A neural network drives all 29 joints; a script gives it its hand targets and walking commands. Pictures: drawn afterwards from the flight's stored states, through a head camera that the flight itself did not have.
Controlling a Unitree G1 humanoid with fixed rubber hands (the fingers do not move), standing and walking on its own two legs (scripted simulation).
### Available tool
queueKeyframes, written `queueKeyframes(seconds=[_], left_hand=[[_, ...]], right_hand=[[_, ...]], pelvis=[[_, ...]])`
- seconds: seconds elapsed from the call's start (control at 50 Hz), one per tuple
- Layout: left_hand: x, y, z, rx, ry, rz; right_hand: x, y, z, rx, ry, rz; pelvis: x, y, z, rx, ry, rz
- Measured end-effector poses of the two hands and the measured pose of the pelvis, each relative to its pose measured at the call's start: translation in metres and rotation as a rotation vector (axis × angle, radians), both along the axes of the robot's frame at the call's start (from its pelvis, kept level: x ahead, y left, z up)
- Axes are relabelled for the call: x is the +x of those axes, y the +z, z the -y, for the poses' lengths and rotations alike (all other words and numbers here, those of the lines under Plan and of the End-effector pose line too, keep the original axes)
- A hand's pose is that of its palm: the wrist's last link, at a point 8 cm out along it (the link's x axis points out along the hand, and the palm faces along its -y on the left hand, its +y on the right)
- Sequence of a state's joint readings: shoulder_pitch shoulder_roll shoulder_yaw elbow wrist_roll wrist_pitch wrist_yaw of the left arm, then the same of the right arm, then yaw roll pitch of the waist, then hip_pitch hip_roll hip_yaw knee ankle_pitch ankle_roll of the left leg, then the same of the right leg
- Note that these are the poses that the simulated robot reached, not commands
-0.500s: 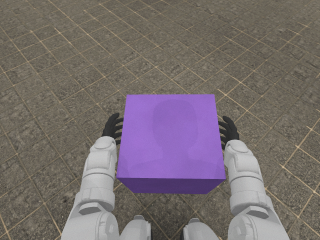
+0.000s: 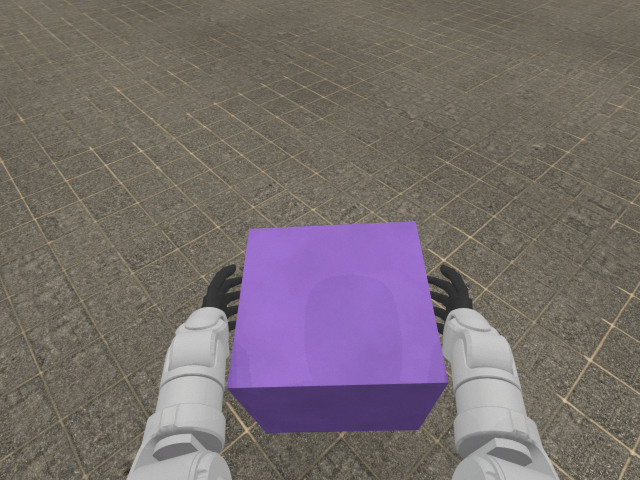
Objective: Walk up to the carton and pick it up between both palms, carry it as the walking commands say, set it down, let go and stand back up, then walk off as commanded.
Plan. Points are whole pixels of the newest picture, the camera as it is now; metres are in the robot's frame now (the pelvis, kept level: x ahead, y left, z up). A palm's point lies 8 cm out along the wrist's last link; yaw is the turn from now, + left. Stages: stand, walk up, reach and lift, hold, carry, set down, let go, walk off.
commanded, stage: reach and lift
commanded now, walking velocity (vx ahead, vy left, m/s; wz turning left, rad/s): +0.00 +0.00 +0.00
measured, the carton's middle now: (336, 333) +0.33 +0.00 -0.04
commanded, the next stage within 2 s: hold in 1.40 s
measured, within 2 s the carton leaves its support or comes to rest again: neither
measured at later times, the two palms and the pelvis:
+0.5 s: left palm (209, 312) +0.30 +0.16 +0.07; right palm (477, 318) +0.29 -0.16 +0.07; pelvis -0.01 +0.00 +0.01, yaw +0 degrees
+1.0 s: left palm (213, 301) +0.32 +0.16 +0.07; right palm (477, 304) +0.31 -0.17 +0.08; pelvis +0.01 -0.01 +0.02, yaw +0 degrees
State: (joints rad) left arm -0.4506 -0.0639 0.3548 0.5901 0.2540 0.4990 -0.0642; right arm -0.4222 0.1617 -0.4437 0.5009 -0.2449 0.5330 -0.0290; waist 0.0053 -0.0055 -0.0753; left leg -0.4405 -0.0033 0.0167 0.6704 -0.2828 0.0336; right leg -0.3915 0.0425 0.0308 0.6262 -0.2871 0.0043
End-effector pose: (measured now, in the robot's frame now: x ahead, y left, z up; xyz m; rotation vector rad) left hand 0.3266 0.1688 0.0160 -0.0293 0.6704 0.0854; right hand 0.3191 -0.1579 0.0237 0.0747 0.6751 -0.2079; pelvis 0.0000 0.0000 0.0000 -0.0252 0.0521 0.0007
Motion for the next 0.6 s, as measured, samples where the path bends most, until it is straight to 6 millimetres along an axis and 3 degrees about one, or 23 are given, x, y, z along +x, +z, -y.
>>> queueKeyframes(seconds=[0.24,0.44,0.6], left_hand=[[-0.013,0.033,-0.003,0.004,-0.006,0.041],[-0.024,0.049,0.004,0.004,-0.004,0.050],[-0.025,0.051,0.008,0.007,-0.001,0.025]], right_hand=[[-0.015,0.032,-0.003,0.000,-0.004,0.045],[-0.026,0.048,0.004,-0.006,0.002,0.056],[-0.027,0.047,0.008,0.000,0.005,0.032]], pelvis=[[-0.008,0.006,-0.005,-0.007,0.002,0.101],[-0.015,0.008,-0.001,-0.001,0.003,0.165],[-0.014,0.010,0.003,0.004,0.003,0.186]])
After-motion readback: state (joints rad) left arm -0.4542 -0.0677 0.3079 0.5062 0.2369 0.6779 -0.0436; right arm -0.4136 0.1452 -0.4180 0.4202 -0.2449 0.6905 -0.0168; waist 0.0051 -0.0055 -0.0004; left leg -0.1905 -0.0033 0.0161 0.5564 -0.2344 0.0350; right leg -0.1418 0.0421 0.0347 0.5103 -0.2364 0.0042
